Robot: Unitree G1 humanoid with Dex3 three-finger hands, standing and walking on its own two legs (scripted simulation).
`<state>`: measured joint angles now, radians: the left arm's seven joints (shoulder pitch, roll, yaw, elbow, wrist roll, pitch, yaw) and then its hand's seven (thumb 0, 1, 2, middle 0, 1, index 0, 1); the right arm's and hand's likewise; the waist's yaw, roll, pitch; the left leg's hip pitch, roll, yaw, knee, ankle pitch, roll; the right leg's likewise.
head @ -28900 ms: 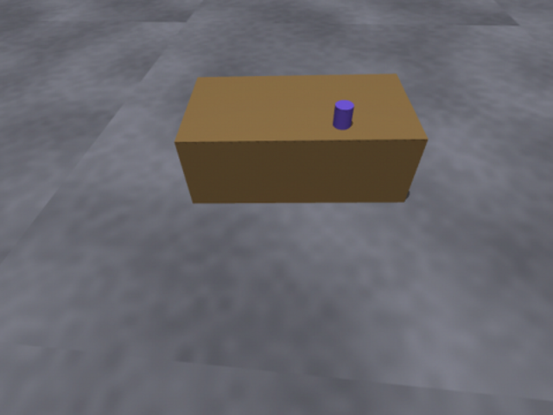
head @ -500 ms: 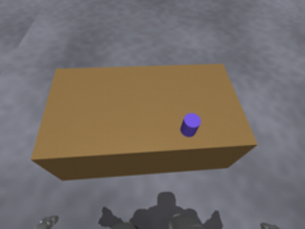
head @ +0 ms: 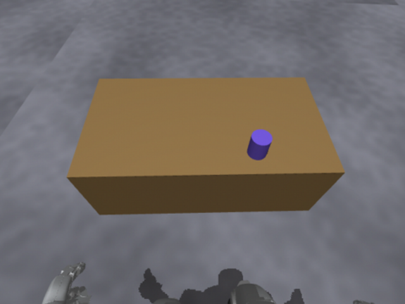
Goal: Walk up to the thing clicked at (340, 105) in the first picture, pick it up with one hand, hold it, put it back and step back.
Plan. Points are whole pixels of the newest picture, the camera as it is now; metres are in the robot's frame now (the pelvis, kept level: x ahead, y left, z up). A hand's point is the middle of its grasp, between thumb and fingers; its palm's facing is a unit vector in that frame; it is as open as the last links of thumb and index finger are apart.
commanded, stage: step back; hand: right
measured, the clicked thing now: (259, 145) +0.69 -0.20 -0.31
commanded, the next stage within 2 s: none
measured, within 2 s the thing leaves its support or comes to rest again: neither
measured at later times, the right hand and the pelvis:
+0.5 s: hand out of the picture -0.06 -0.33 -0.14, palm faces -0.01 +0.92 -0.40, open 7.4 cm; pelvis -0.16 -0.05 +0.01, yaw -2 degrees
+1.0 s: hand out of the picture -0.20 -0.36 -0.14, palm faces -0.01 +0.91 -0.41, open 7.4 cm; pelvis -0.34 -0.08 -0.01, yaw -2 degrees
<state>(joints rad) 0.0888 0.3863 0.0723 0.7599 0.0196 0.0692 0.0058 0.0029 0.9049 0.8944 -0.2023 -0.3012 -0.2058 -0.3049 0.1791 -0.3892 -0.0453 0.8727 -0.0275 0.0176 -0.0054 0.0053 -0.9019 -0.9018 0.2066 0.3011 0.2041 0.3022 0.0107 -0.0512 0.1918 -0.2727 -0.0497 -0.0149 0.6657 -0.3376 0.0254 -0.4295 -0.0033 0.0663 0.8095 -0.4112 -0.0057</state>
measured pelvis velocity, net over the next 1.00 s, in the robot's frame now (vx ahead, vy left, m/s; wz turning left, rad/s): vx -0.34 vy -0.08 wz -0.04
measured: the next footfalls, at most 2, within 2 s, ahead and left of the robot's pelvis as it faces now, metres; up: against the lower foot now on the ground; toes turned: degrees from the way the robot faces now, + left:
right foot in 0.32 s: -0.10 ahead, -0.17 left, +0.00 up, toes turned -1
left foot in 0.64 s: -0.16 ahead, +0.07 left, +0.00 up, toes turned +0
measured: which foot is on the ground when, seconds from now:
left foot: down 0.00-0.34, up 0.36-0.62, down 0.64-0.98, up 1.00-1.00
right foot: up 0.00-0.30, down 0.32-0.66, up 0.68-0.94, down 0.96-1.00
